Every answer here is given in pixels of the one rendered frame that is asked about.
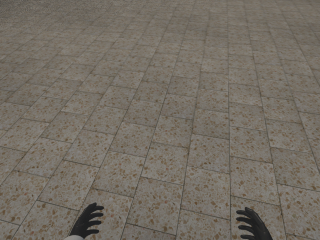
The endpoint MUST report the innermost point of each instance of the right robot hand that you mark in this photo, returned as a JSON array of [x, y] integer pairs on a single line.
[[258, 228]]

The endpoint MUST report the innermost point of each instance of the left robot hand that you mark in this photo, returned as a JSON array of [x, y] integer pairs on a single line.
[[83, 223]]

